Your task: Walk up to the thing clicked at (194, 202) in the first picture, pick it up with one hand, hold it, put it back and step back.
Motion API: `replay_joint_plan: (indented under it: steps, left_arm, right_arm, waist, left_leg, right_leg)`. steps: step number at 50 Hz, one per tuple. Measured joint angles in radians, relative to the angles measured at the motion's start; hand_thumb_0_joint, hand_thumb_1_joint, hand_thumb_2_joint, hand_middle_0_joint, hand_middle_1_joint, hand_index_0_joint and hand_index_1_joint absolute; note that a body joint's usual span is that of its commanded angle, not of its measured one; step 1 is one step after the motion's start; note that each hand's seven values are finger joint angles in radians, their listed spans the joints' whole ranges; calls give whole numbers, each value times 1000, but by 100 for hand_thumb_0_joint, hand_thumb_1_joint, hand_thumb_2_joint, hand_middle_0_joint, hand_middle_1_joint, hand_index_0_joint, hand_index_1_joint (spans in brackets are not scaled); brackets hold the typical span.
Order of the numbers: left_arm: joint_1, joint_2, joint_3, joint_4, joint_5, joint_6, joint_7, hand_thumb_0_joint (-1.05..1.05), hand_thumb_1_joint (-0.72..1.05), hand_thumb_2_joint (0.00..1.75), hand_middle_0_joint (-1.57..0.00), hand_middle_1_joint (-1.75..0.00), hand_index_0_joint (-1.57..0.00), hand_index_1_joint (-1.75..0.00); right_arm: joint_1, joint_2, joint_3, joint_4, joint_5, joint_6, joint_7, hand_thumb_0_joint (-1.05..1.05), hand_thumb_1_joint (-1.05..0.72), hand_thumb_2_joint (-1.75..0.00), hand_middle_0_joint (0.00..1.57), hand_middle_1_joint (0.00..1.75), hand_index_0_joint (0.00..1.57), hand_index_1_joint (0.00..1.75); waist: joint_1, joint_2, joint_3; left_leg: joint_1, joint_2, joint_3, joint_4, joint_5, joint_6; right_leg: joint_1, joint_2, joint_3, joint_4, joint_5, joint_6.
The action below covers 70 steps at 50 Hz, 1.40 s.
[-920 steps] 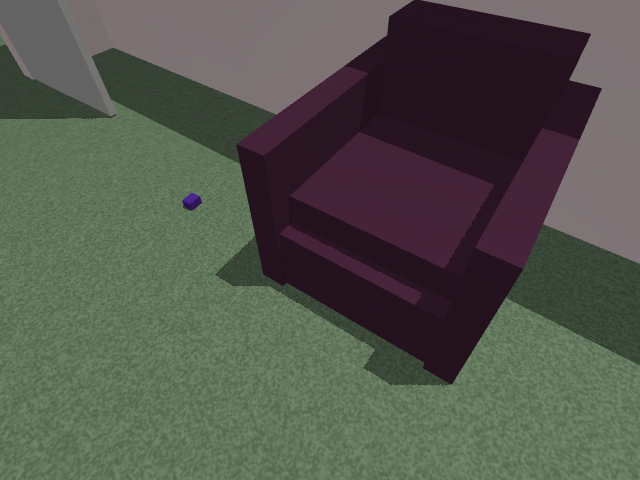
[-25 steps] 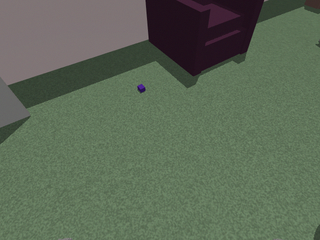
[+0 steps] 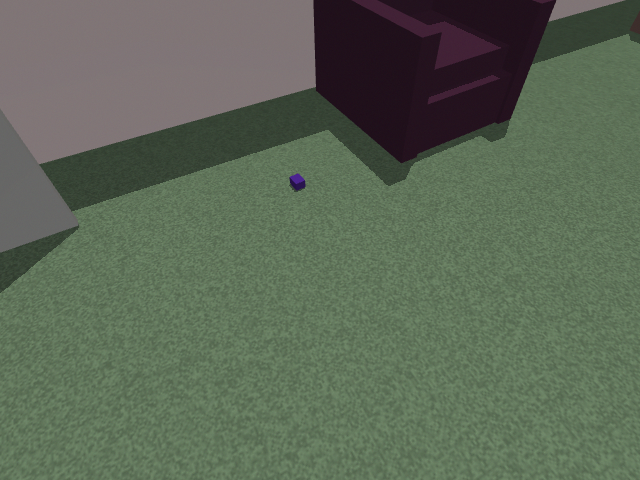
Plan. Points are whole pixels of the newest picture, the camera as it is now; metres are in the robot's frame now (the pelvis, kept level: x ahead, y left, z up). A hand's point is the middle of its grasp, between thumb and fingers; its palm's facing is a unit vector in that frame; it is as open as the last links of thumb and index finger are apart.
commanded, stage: stand
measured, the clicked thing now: (297, 181) +1.52 +0.12 -0.76
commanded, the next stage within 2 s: none
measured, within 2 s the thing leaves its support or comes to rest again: neither
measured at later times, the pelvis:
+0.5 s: pelvis +0.01 +0.01 +0.00, yaw +1 degrees
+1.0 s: pelvis +0.01 +0.01 +0.00, yaw +2 degrees
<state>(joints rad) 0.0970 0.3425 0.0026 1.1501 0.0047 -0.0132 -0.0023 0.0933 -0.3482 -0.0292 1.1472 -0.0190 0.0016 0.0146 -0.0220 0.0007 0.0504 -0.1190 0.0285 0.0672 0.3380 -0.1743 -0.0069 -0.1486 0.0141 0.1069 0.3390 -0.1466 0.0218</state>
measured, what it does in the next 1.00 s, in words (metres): stands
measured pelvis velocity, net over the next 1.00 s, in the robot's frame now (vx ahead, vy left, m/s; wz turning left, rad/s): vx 0.01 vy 0.01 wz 0.03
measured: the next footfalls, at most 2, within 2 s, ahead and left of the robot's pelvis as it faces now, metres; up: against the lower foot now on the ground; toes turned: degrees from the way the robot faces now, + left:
none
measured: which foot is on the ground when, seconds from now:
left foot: down 0.00-1.00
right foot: down 0.00-1.00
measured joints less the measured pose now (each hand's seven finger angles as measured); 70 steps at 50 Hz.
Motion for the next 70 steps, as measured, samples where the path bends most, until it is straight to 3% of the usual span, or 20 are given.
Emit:
replay_joint_plan:
  steps: [27,70]
  left_arm:
    - [13,4,-12,-20,0,3,0,0,90,90,-20,-30,-21,-30]
    - [24,11,-16,-29,1,4,2,0,90,90,-20,-30,-21,-30]
  right_arm:
    - [2,1,6,-6,3,-1,0,0,-90,-90,20,30,21,30]
    - [14,-3,10,-10,6,0,-3,0,-90,-90,20,30,21,30]
  waist:
    - [5,-5,2]
    - [6,-4,0]
  left_leg:
    - [9,-20,-14,-6,-4,13]
    - [21,-18,-30,-16,-4,8]
  right_leg:
    - [17,-21,-13,-7,-11,12]
    - [35,-20,-30,-19,-14,6]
